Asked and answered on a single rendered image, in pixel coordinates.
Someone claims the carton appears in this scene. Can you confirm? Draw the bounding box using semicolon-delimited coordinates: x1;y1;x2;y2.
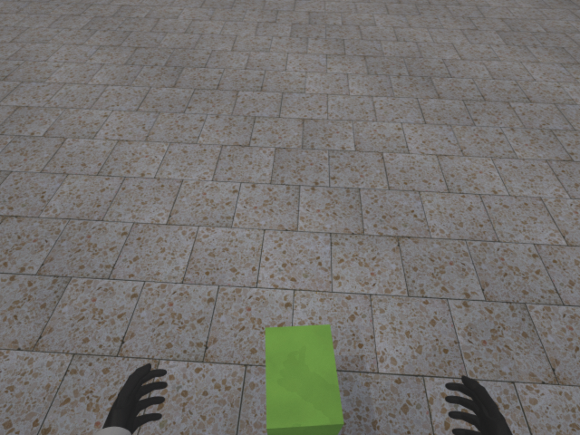
266;324;344;435

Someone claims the robot right hand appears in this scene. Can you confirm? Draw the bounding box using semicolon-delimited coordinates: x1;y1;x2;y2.
445;375;513;435

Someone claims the robot left hand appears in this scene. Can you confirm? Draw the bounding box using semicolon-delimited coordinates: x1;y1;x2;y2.
103;363;168;435

